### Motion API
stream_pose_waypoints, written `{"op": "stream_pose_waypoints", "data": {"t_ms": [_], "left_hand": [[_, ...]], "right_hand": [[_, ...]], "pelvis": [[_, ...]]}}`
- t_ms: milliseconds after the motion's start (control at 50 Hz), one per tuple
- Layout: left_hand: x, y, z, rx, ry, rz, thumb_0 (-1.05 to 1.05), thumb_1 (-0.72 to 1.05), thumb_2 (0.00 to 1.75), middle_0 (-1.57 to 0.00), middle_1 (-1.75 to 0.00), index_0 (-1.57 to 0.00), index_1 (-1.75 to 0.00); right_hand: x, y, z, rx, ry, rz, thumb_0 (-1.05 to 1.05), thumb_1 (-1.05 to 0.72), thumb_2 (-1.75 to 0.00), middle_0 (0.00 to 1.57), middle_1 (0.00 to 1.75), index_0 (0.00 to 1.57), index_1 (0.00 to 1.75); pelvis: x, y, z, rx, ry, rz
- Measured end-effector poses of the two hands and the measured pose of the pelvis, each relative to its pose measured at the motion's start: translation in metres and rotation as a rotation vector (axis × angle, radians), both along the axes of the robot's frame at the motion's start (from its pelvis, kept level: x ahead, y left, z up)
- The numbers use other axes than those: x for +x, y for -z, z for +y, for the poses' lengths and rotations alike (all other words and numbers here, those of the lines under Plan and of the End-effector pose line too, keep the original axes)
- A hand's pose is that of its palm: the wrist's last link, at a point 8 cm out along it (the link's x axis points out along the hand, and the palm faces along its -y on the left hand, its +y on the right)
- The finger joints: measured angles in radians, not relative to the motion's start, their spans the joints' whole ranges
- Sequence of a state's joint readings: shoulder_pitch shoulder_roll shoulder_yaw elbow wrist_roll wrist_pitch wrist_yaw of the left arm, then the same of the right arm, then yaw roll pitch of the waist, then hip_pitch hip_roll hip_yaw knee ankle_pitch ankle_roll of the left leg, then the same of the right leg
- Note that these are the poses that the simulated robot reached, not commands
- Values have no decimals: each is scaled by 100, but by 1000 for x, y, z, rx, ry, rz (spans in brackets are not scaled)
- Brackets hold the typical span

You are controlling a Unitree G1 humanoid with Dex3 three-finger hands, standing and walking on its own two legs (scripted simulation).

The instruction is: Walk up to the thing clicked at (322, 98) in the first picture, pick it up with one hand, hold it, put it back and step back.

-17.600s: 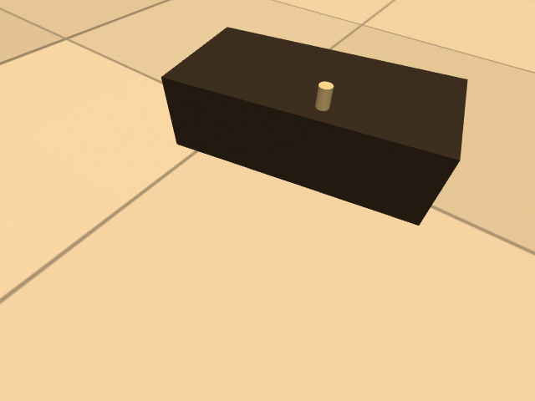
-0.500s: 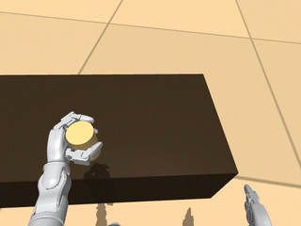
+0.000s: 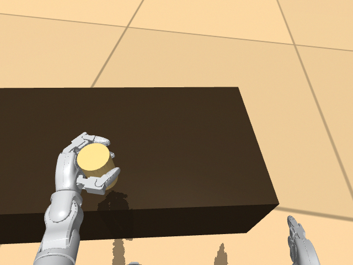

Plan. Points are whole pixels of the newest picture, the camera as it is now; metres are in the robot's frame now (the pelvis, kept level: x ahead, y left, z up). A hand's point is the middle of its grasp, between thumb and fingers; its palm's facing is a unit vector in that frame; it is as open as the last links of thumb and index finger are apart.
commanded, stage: hold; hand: left
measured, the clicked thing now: (99, 168) +0.32 +0.17 +0.03
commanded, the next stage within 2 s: crouch in 0.56 s
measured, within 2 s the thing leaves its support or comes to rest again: neither
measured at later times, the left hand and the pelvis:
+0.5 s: hand (99, 162) +0.33 +0.17 +0.05, palm faces +0.11 -0.99 +0.01, open 8.9 cm; pelvis +0.00 +0.00 +0.00, yaw +0 degrees
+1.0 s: hand (102, 165) +0.34 +0.18 +0.01, palm faces +0.13 -0.99 +0.01, open 8.9 cm; pelvis -0.01 +0.00 -0.01, yaw +0 degrees
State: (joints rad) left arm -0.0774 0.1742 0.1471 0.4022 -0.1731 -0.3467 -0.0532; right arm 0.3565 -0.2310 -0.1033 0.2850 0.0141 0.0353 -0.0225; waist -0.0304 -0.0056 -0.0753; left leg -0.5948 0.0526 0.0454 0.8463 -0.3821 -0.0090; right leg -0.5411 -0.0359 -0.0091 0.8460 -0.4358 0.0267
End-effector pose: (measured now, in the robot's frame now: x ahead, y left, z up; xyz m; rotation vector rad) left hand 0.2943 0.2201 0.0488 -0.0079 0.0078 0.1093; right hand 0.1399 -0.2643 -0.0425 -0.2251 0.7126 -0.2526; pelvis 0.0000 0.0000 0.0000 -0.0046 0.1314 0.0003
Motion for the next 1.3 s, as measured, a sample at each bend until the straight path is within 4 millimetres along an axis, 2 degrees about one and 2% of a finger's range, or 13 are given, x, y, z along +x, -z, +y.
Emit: {"op": "stream_pose_waypoints", "data": {"t_ms": [300, 800, 880, 980, 1140, 1300], "left_hand": [[5, -2, 1, 5, -7, -7, 1, -26, 110, -76, -103, -80, -104], [4, -2, 2, -5, -9, -9, 1, -26, 110, -76, -103, -80, -104], [7, 10, 3, -11, -14, 13, 1, -26, 110, -76, -103, -80, -104], [19, 35, 7, -13, -18, 46, 1, -26, 110, -76, -103, -80, -104], [47, 75, 8, -20, -7, 53, 1, -27, 110, -76, -103, -80, -104], [71, 104, 9, -12, -16, 22, 1, -27, 110, -76, -103, -80, -104]], "right_hand": [[5, -2, -2, -4, 0, -6, -1, 54, -5, 5, 5, 6, 5], [1, -2, 3, 2, 0, -6, -1, 55, -5, 5, 5, 6, 5], [0, 1, 10, 12, -25, -3, -1, 55, -5, 5, 5, 5, 5], [-1, 2, 12, -6, -50, -15, -1, 56, -5, 5, 5, 6, 5], [-12, -3, 4, -92, -81, -23, -1, 56, -5, 6, 5, 6, 5], [-19, 4, -4, -161, -79, -12, -1, 55, -5, 5, 5, 6, 5]], "pelvis": [[3, 0, -1, 0, -1, 3], [-1, -1, 1, -1, 0, -5], [-4, 2, 0, -1, -2, 8], [-11, 10, 0, -3, -5, 43], [-18, 29, 2, -14, -2, 119], [-21, 52, 5, -30, 1, 197]]}}
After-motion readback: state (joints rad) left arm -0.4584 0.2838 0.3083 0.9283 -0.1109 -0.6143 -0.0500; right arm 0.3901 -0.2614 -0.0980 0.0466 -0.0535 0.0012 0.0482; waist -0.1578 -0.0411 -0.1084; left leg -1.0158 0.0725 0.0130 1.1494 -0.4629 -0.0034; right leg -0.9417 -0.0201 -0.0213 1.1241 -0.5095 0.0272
